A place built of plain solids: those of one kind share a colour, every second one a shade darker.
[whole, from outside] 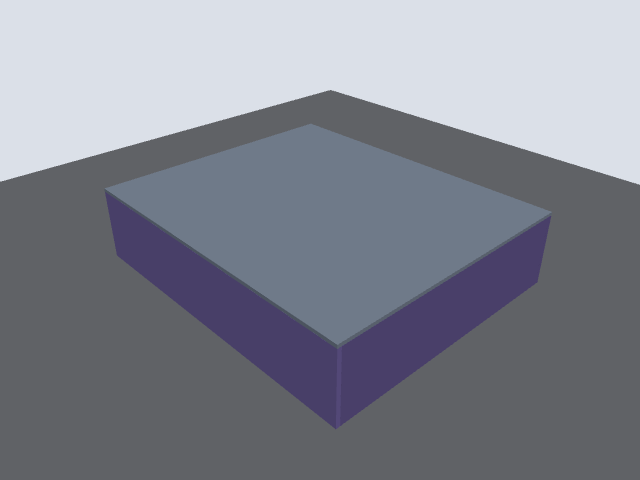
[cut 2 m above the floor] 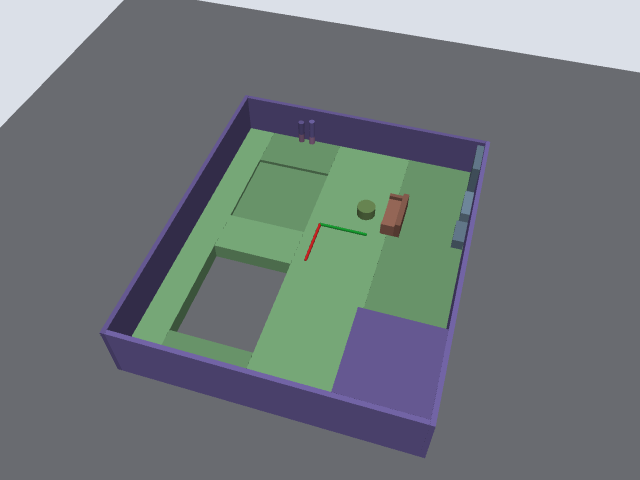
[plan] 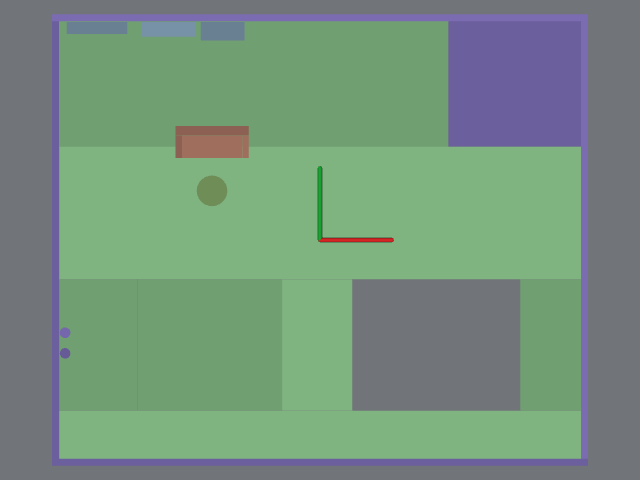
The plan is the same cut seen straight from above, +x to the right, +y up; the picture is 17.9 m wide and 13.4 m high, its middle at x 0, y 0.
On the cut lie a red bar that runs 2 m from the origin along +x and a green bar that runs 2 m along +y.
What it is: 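A home; one open living floor with 2 sunken areas, their rims bare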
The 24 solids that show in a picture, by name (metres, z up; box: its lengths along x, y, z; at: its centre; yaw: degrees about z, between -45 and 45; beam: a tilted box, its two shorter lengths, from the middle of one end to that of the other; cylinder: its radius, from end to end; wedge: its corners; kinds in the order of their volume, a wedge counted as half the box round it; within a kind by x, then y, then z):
{
 "floor_1": {"box": [2.2, 3.67, 0.85], "at": [-6.18, -2.93, 0.37]},
 "floor_2": {"box": [4.03, 3.67, 0.69], "at": [-3.07, -2.93, 0.3]},
 "floor_3": {"box": [10.87, 3.5, 0.85], "at": [-1.85, 4.36, 0.37]},
 "floor_4": {"box": [1.96, 3.67, 0.85], "at": [-0.07, -2.93, 0.37]},
 "floor_5": {"box": [14.57, 1.34, 0.85], "at": [0.0, -5.43, 0.37]},
 "floor_6": {"box": [14.57, 3.7, 0.85], "at": [0.0, 0.75, 0.37]},
 "floor_7": {"box": [1.7, 3.67, 0.85], "at": [6.44, -2.93, 0.37]},
 "wall_1": {"box": [0.2, 12.21, 3.43], "at": [-7.38, 0.0, 1.66]},
 "wall_2": {"box": [14.97, 0.2, 3.43], "at": [0.0, -6.21, 1.66]},
 "wall_3": {"box": [14.97, 0.2, 3.43], "at": [0.0, 6.21, 1.66]},
 "wall_4": {"box": [3.7, 3.5, 3.43], "at": [5.43, 4.36, 1.66]},
 "wall_5": {"box": [0.2, 12.21, 3.43], "at": [7.39, 0.0, 1.66]},
 "roof_1": {"box": [14.97, 12.61, 0.16], "at": [0.0, 0.0, 3.46]},
 "case_1": {"box": [1.7, 0.34, 2.13], "at": [-6.22, 5.92, 1.86]},
 "case_2": {"box": [1.5, 0.41, 0.9], "at": [-4.24, 5.88, 1.25]},
 "case_3": {"box": [1.22, 0.51, 0.54], "at": [-2.72, 5.83, 1.07]},
 "sofa_1": {"box": [0.19, 0.64, 0.65], "at": [-3.94, 2.6, 1.12]},
 "sofa_2": {"box": [1.68, 0.64, 0.46], "at": [-3.01, 2.6, 1.03]},
 "sofa_3": {"box": [2.05, 0.26, 0.82], "at": [-3.01, 3.05, 1.21]},
 "sofa_4": {"box": [0.19, 0.64, 0.65], "at": [-2.08, 2.6, 1.12]},
 "table_1": {"cylinder": 0.43, "from": [-3.01, 1.37, 0.8], "to": [-3.01, 1.37, 1.3]},
 "bush_1": {"cylinder": 0.15, "from": [-7.12, -3.16, 1.31], "to": [-7.12, -3.16, 2.03]},
 "bush_2": {"cylinder": 0.15, "from": [-7.12, -2.59, 1.27], "to": [-7.12, -2.59, 2.21]},
 "pot_1": {"cylinder": 0.15, "from": [-7.12, -3.16, 0.8], "to": [-7.12, -3.16, 1.31]}
}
